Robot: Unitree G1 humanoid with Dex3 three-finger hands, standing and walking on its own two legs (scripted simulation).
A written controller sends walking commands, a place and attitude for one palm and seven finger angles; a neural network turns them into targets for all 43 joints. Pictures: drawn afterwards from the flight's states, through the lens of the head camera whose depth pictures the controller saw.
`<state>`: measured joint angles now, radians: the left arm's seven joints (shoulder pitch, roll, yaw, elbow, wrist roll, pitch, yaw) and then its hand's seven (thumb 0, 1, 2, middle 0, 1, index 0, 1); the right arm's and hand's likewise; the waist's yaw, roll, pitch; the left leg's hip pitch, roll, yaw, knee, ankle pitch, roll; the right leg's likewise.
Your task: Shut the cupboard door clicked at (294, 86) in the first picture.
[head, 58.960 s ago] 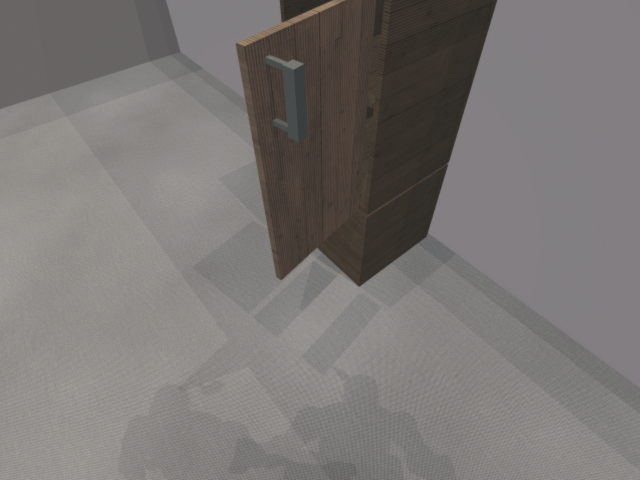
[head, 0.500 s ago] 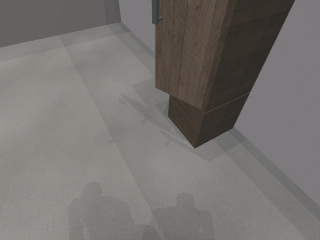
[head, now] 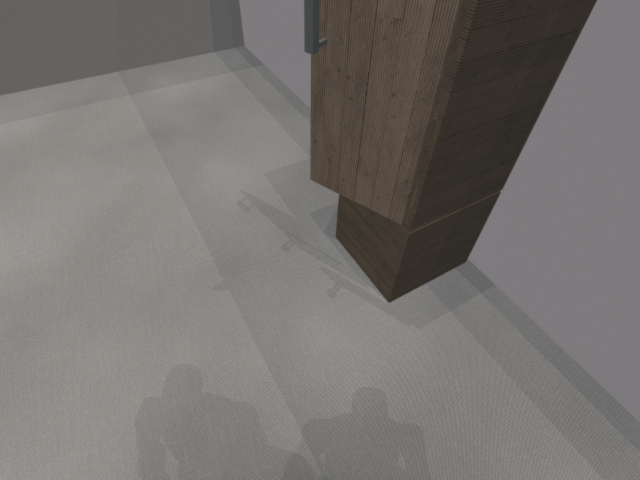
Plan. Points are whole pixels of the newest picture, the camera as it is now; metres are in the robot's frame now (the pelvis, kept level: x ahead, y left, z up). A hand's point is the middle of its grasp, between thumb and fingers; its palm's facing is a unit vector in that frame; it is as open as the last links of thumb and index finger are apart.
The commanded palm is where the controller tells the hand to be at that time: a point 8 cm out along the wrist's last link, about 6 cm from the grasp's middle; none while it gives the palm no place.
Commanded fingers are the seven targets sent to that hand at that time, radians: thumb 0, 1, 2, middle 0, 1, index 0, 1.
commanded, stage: walk to a spot facing it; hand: left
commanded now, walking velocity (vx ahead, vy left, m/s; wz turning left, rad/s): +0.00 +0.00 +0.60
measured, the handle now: (317, 19) +0.99 +0.05 +0.15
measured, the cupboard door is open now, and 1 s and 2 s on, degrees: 24 24 24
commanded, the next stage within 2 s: turn to face it in 1.74 s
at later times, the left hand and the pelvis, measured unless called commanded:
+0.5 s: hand out of the picture +0.03 +0.24 -0.19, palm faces +0.25 -0.94 -0.23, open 7.4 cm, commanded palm none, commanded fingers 0.00 0.90 0.90 -0.20 -0.30 -0.20 -0.30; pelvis -0.01 +0.03 -0.01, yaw +15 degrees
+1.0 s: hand out of the picture -0.02 +0.17 -0.15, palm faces +0.53 -0.79 -0.31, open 7.4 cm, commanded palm none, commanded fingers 0.00 0.90 0.90 -0.20 -0.30 -0.20 -0.30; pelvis +0.06 -0.03 +0.00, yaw +34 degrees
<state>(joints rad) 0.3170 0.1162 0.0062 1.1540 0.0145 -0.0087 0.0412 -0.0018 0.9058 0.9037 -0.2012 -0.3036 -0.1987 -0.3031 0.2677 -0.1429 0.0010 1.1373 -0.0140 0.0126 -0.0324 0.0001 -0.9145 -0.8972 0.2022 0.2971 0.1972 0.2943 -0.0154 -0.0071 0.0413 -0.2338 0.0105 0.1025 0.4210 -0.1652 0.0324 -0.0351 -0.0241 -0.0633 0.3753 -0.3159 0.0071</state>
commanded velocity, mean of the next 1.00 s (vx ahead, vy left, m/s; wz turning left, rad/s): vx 0.09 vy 0.00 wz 0.60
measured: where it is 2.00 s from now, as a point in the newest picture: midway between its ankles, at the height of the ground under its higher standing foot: (225, 461)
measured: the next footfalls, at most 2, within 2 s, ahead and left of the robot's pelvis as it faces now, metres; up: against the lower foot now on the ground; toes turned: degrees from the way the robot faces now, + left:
right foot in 0.84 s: +0.10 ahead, -0.12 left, +0.00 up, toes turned +29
left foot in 1.34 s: +0.14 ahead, +0.19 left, +0.00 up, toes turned +55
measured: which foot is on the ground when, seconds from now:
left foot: down 0.00-0.84, up 0.86-1.00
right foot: down 0.00-0.34, up 0.36-0.82, down 0.84-1.00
